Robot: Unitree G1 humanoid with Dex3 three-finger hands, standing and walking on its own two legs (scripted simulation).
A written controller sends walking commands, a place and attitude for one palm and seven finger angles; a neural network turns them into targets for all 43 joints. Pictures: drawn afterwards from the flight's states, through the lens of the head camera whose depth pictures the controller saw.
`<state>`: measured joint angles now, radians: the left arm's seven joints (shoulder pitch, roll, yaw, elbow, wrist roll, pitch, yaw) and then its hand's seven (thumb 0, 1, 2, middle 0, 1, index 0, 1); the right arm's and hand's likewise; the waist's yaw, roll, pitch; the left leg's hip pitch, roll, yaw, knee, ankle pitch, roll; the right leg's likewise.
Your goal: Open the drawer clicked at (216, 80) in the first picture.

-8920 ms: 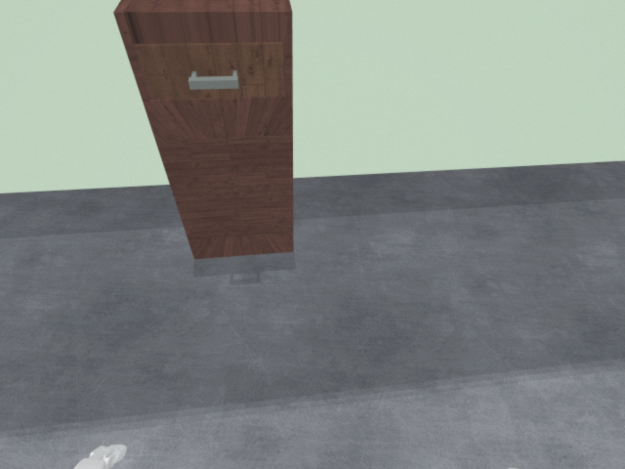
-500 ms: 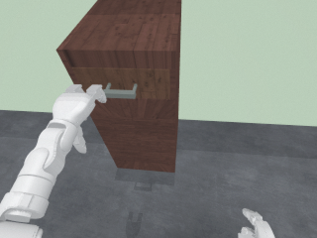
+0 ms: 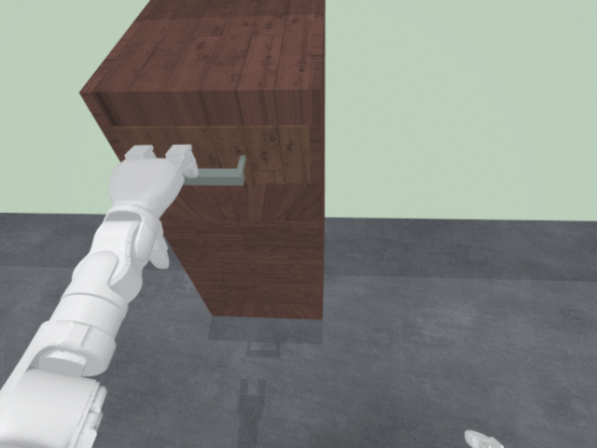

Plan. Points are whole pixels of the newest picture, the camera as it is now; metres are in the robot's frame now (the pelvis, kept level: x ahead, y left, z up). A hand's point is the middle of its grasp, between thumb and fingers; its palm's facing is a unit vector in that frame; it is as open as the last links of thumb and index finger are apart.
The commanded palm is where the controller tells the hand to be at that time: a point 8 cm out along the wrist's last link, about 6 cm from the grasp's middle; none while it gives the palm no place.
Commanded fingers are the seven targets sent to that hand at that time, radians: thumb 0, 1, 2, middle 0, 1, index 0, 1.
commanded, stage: move the hooked fingers above the handle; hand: left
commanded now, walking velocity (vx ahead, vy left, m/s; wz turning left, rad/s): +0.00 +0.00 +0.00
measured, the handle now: (213, 168) +0.58 +0.21 +0.00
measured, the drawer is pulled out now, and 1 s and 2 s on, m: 0.00 0.00 0.00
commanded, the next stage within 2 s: none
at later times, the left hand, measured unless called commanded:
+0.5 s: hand (195, 184) +0.48 +0.21 +0.06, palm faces -0.10 +0.00 -0.99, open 13.8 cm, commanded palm +0.48 +0.21 +0.12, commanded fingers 0.00 -0.50 0.30 -0.30 -1.20 -0.30 -1.20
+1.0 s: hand (203, 179) +0.51 +0.20 +0.05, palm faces -0.12 -0.02 -0.99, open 13.7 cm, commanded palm +0.50 +0.21 +0.11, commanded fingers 0.00 -0.50 0.30 -0.30 -1.20 -0.30 -1.20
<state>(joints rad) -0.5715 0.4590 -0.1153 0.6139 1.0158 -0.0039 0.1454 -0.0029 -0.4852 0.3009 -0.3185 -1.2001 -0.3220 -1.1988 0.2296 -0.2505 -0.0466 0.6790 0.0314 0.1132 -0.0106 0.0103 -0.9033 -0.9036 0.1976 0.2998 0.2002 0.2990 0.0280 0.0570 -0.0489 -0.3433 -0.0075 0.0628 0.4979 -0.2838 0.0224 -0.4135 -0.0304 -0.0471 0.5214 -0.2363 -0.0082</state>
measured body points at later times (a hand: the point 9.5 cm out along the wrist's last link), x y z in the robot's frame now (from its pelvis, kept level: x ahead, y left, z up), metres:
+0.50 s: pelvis +0.01 -0.01 -0.01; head +0.09 -0.02 +0.43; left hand +0.48 +0.21 +0.11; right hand +0.03 -0.28 -0.15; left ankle -0.02 +0.10 -0.74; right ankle +0.01 -0.12 -0.74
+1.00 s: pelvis +0.01 +0.00 -0.01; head +0.10 -0.01 +0.43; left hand +0.51 +0.20 +0.10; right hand +0.01 -0.27 -0.14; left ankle -0.02 +0.10 -0.74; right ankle +0.01 -0.12 -0.74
